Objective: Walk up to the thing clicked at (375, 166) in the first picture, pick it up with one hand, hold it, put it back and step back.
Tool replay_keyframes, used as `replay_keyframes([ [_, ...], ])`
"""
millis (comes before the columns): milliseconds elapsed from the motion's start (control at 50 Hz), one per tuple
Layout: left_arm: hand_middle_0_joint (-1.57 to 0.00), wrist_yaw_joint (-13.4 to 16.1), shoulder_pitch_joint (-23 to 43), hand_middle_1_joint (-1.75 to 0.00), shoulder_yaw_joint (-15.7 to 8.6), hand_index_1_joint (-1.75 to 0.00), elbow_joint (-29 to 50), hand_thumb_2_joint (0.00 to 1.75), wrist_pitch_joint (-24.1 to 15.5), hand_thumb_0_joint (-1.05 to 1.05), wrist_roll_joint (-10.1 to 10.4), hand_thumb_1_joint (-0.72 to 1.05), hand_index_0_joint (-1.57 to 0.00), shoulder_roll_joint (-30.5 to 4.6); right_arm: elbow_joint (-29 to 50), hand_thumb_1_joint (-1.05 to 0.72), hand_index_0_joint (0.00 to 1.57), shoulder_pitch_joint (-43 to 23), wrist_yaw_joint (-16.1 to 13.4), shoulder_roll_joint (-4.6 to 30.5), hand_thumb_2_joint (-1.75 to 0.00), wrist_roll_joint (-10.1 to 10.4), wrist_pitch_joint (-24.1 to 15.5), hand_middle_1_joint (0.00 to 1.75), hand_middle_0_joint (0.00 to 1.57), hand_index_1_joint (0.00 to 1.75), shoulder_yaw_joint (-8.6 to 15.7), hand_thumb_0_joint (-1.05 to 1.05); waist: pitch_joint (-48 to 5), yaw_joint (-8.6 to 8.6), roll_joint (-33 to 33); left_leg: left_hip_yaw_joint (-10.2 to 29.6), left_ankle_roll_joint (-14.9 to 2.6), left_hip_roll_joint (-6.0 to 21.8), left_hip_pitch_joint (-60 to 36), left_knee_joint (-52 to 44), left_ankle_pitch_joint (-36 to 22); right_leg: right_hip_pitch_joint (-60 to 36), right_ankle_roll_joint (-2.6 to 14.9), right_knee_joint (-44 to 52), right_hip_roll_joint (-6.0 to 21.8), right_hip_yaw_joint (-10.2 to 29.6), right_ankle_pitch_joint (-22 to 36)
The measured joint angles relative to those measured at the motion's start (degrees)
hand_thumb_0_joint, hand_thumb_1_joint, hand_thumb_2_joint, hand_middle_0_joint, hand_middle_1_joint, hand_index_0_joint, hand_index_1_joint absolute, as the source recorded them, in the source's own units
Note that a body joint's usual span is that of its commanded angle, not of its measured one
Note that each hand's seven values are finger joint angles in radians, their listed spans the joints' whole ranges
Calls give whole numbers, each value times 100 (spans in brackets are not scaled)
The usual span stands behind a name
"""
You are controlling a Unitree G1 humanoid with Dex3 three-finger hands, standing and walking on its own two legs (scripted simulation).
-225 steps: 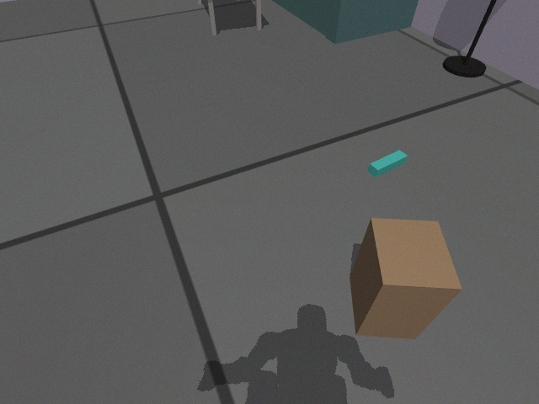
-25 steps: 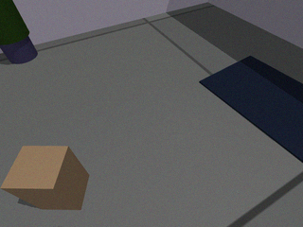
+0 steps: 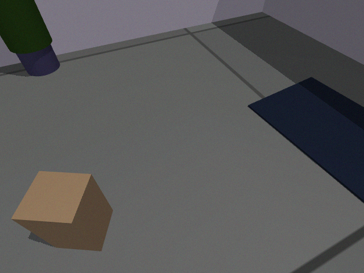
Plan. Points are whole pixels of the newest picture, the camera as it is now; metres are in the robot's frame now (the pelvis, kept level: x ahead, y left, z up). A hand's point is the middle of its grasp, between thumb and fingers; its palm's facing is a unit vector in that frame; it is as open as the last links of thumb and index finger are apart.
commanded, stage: stand
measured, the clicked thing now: out of the picture +0.67 +1.40 -0.75
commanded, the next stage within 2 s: none
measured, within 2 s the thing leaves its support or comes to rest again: neither
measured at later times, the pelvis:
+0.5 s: pelvis +0.00 +0.01 +0.00, yaw +1 degrees
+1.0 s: pelvis +0.01 +0.00 +0.00, yaw +2 degrees
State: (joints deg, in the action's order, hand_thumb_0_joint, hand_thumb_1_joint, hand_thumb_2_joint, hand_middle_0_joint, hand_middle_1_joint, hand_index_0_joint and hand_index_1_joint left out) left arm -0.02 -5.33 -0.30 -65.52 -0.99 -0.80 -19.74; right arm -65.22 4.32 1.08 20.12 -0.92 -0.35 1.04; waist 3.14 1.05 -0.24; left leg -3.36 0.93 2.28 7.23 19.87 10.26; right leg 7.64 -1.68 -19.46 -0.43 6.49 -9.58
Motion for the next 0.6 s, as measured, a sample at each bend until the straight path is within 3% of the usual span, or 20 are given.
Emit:
replay_keyframes([
  [600,-20,-16,-171,-30,26,-30,101,90,35,0,-2,91,-20,-5,28,-90,20,125,-13,-10,-90,12,-17,30,20,30,-31,1,21,-56,27,76,-56,-112,-11,-46,-14,-31,-49,-1,112,-78,-53],
])
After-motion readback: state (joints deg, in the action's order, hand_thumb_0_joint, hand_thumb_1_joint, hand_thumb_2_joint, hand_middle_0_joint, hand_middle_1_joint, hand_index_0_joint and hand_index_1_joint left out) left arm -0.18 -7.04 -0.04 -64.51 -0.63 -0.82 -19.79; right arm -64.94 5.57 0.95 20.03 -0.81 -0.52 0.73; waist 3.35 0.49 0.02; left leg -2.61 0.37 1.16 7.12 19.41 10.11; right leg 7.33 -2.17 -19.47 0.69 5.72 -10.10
